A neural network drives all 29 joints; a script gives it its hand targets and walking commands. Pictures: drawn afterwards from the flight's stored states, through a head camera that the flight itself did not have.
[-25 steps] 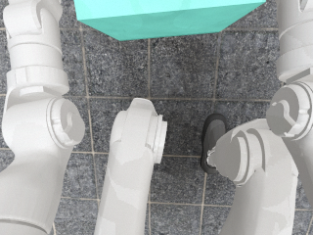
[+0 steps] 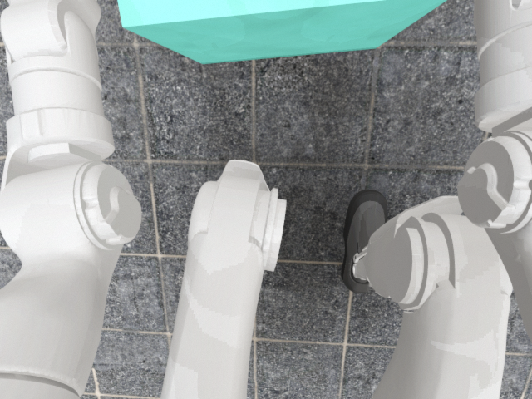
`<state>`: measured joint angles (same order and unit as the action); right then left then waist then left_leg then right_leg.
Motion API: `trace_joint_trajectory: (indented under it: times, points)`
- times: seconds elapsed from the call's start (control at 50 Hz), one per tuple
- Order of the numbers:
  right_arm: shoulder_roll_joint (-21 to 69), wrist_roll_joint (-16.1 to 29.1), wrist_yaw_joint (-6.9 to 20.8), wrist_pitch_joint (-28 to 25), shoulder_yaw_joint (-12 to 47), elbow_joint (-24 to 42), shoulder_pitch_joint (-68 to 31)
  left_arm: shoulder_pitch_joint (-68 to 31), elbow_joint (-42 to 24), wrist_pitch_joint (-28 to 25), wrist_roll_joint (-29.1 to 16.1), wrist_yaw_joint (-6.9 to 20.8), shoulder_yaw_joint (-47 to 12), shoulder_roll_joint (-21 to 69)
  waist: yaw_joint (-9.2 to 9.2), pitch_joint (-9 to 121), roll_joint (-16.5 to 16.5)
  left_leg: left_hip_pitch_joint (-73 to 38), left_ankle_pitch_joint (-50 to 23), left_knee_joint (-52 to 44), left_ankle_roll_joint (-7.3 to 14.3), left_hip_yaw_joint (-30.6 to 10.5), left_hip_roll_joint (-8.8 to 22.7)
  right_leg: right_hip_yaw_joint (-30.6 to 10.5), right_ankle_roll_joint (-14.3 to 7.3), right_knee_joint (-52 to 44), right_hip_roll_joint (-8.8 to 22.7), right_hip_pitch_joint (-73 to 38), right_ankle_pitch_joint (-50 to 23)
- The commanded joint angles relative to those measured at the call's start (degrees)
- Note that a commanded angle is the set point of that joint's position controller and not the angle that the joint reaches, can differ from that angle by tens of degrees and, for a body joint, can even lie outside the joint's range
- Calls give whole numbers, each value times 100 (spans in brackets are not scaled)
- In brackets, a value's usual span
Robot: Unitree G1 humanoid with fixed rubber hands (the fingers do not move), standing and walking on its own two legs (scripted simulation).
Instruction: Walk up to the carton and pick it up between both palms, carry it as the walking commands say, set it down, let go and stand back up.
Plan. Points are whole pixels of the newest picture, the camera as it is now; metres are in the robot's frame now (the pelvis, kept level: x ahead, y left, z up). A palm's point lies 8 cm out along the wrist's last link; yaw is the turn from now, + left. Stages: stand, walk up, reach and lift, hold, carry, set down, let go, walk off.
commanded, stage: set down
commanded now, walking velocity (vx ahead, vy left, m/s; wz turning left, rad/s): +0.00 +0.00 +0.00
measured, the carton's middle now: out of the picture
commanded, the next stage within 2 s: let go in 1.96 s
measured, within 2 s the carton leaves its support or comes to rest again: neither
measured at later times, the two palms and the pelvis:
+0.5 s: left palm out of the picture +0.51 +0.30 -0.17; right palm out of the picture +0.59 -0.12 -0.17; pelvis +0.00 +0.01 -0.01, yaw -1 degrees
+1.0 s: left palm out of the picture +0.52 +0.32 -0.08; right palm out of the picture +0.60 -0.12 -0.09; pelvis +0.00 +0.01 +0.05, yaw +0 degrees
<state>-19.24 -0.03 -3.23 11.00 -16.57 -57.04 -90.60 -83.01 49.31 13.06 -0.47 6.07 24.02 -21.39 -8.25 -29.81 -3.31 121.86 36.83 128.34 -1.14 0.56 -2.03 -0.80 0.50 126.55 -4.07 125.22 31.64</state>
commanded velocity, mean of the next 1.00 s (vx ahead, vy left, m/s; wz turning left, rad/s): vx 0.00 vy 0.00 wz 0.00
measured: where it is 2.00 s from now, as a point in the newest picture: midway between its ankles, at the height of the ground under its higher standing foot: (300, 253)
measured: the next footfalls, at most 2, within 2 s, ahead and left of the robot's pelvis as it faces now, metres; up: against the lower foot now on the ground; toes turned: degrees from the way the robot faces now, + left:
none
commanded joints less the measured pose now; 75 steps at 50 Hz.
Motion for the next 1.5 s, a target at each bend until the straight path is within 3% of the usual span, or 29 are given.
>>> trace_joint_trajectory:
  times: [0.0, 0.02, 0.04, 0.08, 0.12, 0.26, 0.28, 0.34, 0.4, 0.46, 0.5, 0.6, 0.66, 0.7, 0.74, 0.78, 0.8, 0.86, 0.92, 0.98, 1.04, 1.06, 1.1, 1.18, 1.24, 1.28, 1.42, 1.46, 1.48]
  points:
    - [1614, 186, 425, 97, 1158, -195, -1366, -1756, 2, -132, -221, 304, -1169, 1316, -335, 6657, -42, -2368, -1686, -1463, -158, 306, 70, 360, -47, -677, -231, -3487, -763]
    - [1127, 162, 301, 3, 1098, -182, -1343, -1604, 283, -205, -300, 160, -1121, 1009, -244, 6658, -94, -2397, -1737, -1470, -178, 275, 56, 431, -4, -651, -214, -3484, -822]
    - [782, 310, 172, -128, 1088, 182, -1436, -1626, -31, -377, -279, -63, -1010, 424, -317, 7128, -3, -2541, -2020, -1433, -188, 274, 64, 375, -17, -610, -225, -3755, -1119]
    - [-488, 440, -188, -360, 964, 305, -1455, -1513, -167, -652, -547, -544, -958, -696, -167, 7864, 121, -2942, -2509, -1366, -260, 208, 60, 407, 8, -464, -201, -3986, -1521]
    - [-769, 618, -313, -419, 995, -3, -1318, -1353, 225, -784, -804, -807, -1101, -1012, -187, 8065, 249, -3063, -2759, -1350, -272, 142, 76, 392, -11, -353, -140, -3901, -1661]
    - [-1298, 1051, -349, -508, 1164, 738, -1634, -1373, -38, -991, -1273, -1124, -1162, -1503, -351, 9094, 115, -3369, -3367, -1252, -182, 52, 141, 232, -48, -287, -21, -3983, -2062]
    - [-1369, 1047, -337, -479, 1171, 484, -1501, -1279, 90, -963, -1254, -1150, -1168, -1499, -312, 8971, 110, -3398, -3210, -1283, -192, 47, 164, 294, -48, -281, -1, -3769, -1843]
    - [-1523, 1171, -295, -476, 1185, 1041, -1616, -1221, -282, -949, -1325, -1137, -1083, -1609, -410, 9323, -64, -3411, -3329, -1264, -146, 42, 204, 279, -40, -291, 26, -3846, -1862]
    - [-1477, 1178, -245, -382, 1262, 637, -1501, -1141, -97, -890, -1345, -1110, -1064, -1696, -460, 8947, -178, -3187, -3066, -1330, -118, 10, 221, 287, -12, -319, 89, -3582, -1564]
    - [-1598, 1167, -205, -389, 1171, 561, -1425, -1139, -122, -853, -1434, -1033, -1123, -1590, -251, 8812, -201, -3236, -2970, -1324, -117, -47, 264, 350, -5, -335, 110, -3394, -1419]
    - [-1594, 1246, -160, -379, 1175, 476, -1375, -1057, -122, -825, -1415, -996, -1118, -1656, -403, 8794, 11, -3434, -3066, -1298, -151, -42, 313, 312, -25, -335, 136, -3319, -1320]
    - [-1590, 1212, -116, -348, 1116, 514, -1395, -1055, -176, -754, -1358, -918, -1067, -1693, -392, 8592, -15, -3448, -3009, -1328, -137, -83, 311, 385, 0, -372, 123, -3144, -1118]
    - [-1757, 1212, -179, -264, 1006, 1151, -1479, -1183, -889, -668, -1349, -946, -972, -1826, -420, 9694, 160, -4122, -3452, -1328, -182, -22, 267, 423, -33, -430, 71, -3628, -1382]
    - [-1787, 1084, -228, -146, 913, 1252, -1236, -1033, -1127, -538, -1377, -958, -974, -1824, -217, 9990, 97, -4311, -3532, -1382, -170, -30, 235, 474, -37, -507, 55, -3869, -1503]
    - [-1805, 1125, -285, 0, 866, 1832, -1340, -1092, -1608, -402, -1350, -1001, -900, -2008, -287, 10611, 124, -4595, -3644, -1488, -150, 25, 182, 530, -41, -578, 9, -4206, -1566]
    - [-1853, 1051, -298, 187, 747, 1660, -1201, -964, -1567, -201, -1371, -1016, -986, -1920, -205, 10499, 338, -4730, -3541, -1651, -166, 45, 141, 558, -99, -760, -36, -4001, -1366]
    - [-1771, 1079, -285, 260, 801, 1869, -1169, -862, -1672, -127, -1328, -1018, -899, -1920, -332, 10630, 285, -4773, -3550, -1737, -137, 51, 118, 540, -97, -833, -29, -4108, -1361]
    - [-1890, 817, -281, 360, 596, 2046, -1021, -610, -1819, 5, -1283, -1031, -806, -1911, -170, 10622, 151, -4585, -3546, -1930, -140, 77, 50, 552, -107, -1073, -72, -4346, -1508]
    - [-1696, 894, -216, 518, 704, 1881, -923, -607, -1885, 149, -1399, -980, -895, -1776, -186, 10767, 139, -4732, -3564, -2263, -141, 42, 30, 519, -100, -1343, -67, -4576, -1565]
    - [-1851, 893, -196, 550, 612, 2423, -1123, -684, -2092, 225, -1368, -977, -797, -1857, -279, 11192, 170, -5000, -3757, -2445, -138, 40, 15, 450, -118, -1614, -105, -4831, -1692]
    - [-1788, 833, -134, 678, 654, 1811, -1101, -806, -1764, 326, -1331, -929, -735, -1916, -260, 10602, 43, -4673, -3250, -2787, -133, 45, 32, 452, -103, -1886, -69, -4675, -1371]
    - [-1747, 900, -96, 694, 709, 1980, -1099, -904, -2052, 352, -1384, -904, -819, -1812, -253, 10870, 136, -4934, -3264, -2933, -124, 24, 31, 410, -99, -2035, -58, -4908, -1406]
    - [-1864, 979, -99, 741, 728, 1987, -1400, -1027, -1766, 391, -1295, -903, -673, -1994, -440, 10879, 163, -4826, -3006, -3046, -116, 174, 15, 360, -99, -2214, -44, -5030, -1248]
    - [-1968, 896, -112, 886, 610, 2234, -1511, -1177, -2119, 521, -1337, -810, -674, -2107, -248, 11324, -44, -5057, -2872, -3417, -68, 174, -4, 383, -73, -2559, -46, -5650, -1333]
    - [-2047, 874, -105, 1042, 560, 1766, -1364, -1180, -1755, 680, -1289, -799, -673, -2090, -219, 11137, 194, -5232, -2624, -3712, -114, 188, -5, 367, -109, -2907, -35, -5550, -1073]
    - [-2007, 928, -68, 1037, 582, 2261, -1565, -1204, -2059, 698, -1352, -768, -730, -1988, -234, 11456, 124, -5458, -2880, -3878, -105, 159, -17, 344, -100, -3064, -43, -5908, -1312]
    - [-2099, 926, -32, 1211, 500, 2350, -1358, -1123, -2253, 854, -1265, -751, -608, -2189, -273, 11741, 220, -6211, -3369, -4582, -121, 171, -88, 298, -58, -3768, -97, -6453, -1641]
    - [-2196, 1036, -12, 1231, 521, 2919, -1493, -1091, -2666, 879, -1362, -770, -603, -2316, -312, 12338, 61, -6663, -3819, -4732, -108, 178, -113, 289, -24, -3967, -143, -6988, -2056]
    - [-2116, 1045, -7, 1250, 586, 2662, -1262, -946, -2460, 885, -1365, -739, -545, -2284, -377, 12135, 65, -6519, -3812, -4827, -105, 209, -124, 232, -19, -4087, -106, -7053, -2092]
